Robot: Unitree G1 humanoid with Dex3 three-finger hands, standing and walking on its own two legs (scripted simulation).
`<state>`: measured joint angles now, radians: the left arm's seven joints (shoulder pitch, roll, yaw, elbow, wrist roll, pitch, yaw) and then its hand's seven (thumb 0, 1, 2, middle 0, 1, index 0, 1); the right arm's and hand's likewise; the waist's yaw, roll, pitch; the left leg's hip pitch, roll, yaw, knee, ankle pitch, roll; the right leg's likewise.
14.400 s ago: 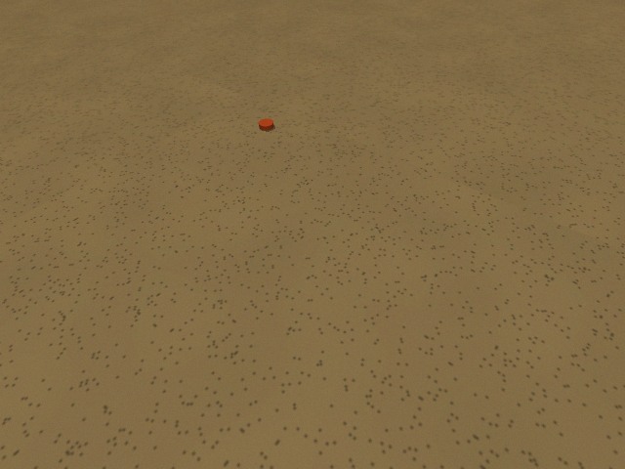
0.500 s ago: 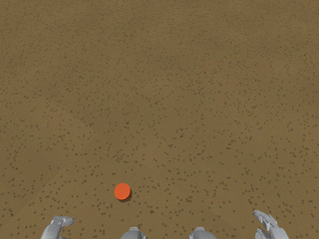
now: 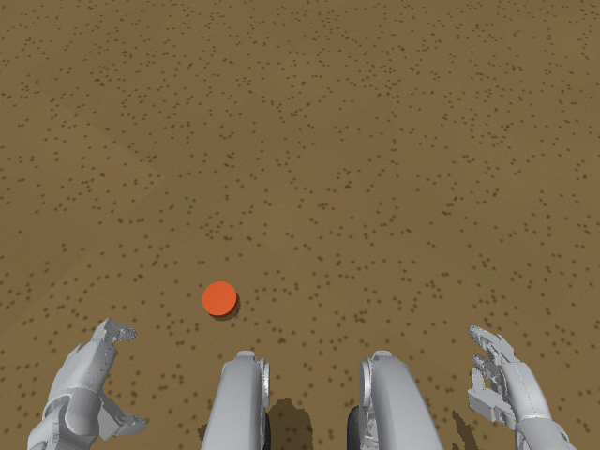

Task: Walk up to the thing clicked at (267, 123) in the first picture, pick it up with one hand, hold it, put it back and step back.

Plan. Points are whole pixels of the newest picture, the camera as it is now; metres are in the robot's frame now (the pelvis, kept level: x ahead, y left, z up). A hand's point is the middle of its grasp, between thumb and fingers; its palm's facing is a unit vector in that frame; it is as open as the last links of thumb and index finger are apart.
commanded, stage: rise first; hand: left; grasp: from above
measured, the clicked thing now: (220, 299) +0.44 +0.23 -0.55
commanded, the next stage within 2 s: approach in 1.74 s
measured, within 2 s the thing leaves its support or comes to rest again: neither
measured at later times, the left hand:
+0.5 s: hand (160, 327) +0.33 +0.30 -0.31, palm faces -0.47 -0.20 -0.86, open 14.0 cm
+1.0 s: hand (176, 309) +0.38 +0.29 -0.38, palm faces -0.45 -0.02 -0.89, open 14.2 cm
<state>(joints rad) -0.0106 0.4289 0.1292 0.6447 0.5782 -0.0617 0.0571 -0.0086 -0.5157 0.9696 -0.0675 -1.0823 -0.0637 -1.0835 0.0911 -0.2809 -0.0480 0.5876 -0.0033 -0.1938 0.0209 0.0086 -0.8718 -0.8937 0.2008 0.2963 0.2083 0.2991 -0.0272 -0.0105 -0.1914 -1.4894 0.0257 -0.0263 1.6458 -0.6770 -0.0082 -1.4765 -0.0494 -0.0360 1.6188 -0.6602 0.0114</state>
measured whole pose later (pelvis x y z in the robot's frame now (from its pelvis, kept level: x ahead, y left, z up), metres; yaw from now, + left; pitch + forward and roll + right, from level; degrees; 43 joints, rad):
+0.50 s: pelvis -0.06 +0.00 -0.17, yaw -3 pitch +33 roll -5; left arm -0.58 0.62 0.14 1.06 1.03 -0.27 0.22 -0.01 -0.53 1.04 -0.09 -1.03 -0.07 -1.05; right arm 0.14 -0.27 -0.05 0.75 -0.05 -0.10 0.07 0.01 -0.89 -0.90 0.20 0.30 0.21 0.30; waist -0.08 0.00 -0.12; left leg -2.09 0.03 -0.08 2.18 -0.67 0.00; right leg -2.05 -0.04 -0.06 2.11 -0.64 0.01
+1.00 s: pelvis -0.06 +0.01 -0.22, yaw -4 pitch +34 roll -7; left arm -0.81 0.71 0.13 1.36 1.30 -0.30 0.42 -0.01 -0.54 1.03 -0.08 -0.98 -0.07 -0.99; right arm 0.11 -0.26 0.00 0.77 -0.13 -0.05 0.13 0.00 -0.90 -0.90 0.20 0.30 0.21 0.30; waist -0.17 -0.02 -0.08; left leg -2.26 0.01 -0.09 2.35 -0.69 0.01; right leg -2.20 -0.04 -0.06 2.27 -0.65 0.03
